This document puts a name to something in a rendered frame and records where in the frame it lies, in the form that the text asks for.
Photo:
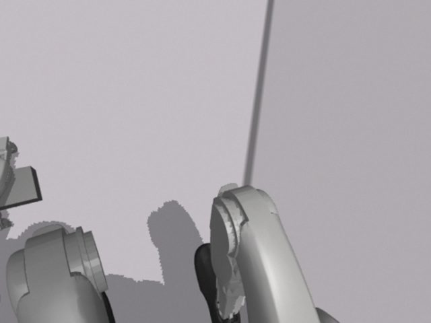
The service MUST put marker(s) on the right robot hand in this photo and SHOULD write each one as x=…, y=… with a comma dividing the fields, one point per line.
x=324, y=317

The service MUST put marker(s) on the small box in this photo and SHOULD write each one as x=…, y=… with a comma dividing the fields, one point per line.
x=23, y=189

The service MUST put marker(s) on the left robot hand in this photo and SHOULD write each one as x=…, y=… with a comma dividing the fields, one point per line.
x=6, y=149

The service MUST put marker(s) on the left robot foot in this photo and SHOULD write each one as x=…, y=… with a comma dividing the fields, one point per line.
x=108, y=308

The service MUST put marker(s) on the right robot foot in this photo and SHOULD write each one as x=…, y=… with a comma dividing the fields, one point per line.
x=207, y=283

